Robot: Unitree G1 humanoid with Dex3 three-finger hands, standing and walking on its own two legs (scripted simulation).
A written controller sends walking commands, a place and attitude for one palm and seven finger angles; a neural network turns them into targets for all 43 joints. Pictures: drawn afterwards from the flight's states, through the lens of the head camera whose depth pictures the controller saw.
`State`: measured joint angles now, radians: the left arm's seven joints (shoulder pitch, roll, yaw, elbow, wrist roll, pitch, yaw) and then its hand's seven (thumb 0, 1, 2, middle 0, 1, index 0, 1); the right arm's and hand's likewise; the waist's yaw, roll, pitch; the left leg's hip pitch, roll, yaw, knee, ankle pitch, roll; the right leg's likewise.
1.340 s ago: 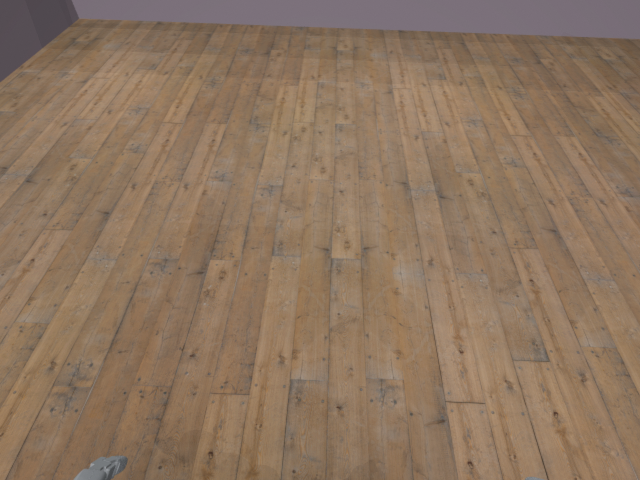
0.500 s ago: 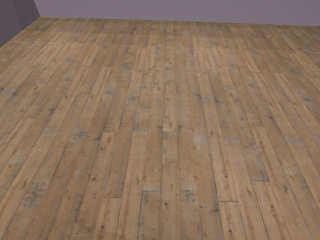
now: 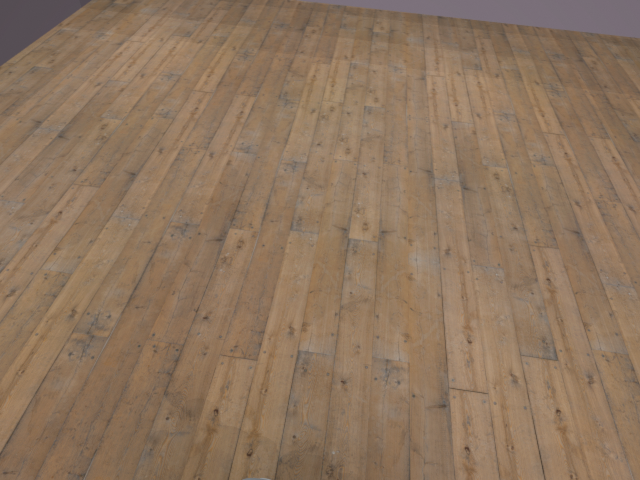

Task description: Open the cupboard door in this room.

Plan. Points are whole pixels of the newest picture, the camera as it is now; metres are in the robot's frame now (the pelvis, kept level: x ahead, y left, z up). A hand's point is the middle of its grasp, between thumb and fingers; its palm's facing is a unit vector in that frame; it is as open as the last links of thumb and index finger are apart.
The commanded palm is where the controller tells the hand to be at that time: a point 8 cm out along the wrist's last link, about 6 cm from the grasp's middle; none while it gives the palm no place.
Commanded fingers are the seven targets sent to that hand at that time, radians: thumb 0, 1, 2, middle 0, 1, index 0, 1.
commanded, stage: turn or walk to find it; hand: left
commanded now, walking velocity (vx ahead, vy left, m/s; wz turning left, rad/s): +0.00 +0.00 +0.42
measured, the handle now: out of the picture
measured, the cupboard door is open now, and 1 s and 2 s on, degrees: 0 0 0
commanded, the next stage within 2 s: stand and wait in 1.68 s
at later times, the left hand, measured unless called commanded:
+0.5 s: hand out of the picture -0.04 +0.18 -0.15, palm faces +0.26 -0.93 -0.26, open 7.4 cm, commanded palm none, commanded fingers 0.00 0.90 0.90 -0.20 -0.30 -0.20 -0.30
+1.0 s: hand out of the picture -0.08 +0.20 -0.15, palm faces +0.47 -0.84 -0.28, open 7.4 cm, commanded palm none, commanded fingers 0.00 0.90 0.90 -0.20 -0.30 -0.20 -0.30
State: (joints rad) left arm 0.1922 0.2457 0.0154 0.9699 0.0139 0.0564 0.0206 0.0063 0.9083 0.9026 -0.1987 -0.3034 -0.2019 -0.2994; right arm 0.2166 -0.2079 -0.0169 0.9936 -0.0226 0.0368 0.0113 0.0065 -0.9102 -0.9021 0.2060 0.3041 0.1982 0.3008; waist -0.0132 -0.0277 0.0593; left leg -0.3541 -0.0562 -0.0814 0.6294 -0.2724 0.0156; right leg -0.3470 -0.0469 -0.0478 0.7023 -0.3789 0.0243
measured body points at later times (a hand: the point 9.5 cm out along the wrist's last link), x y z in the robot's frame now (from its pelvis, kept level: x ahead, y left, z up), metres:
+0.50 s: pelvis -0.04 -0.03 +0.01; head -0.01 -0.03 +0.46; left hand -0.05 +0.22 -0.13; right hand +0.09 -0.28 -0.13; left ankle -0.08 +0.10 -0.67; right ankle -0.03 -0.14 -0.73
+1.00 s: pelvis -0.07 -0.03 +0.00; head -0.03 -0.03 +0.45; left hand -0.11 +0.24 -0.13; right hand +0.11 -0.21 -0.15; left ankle -0.10 +0.10 -0.72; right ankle -0.01 -0.13 -0.73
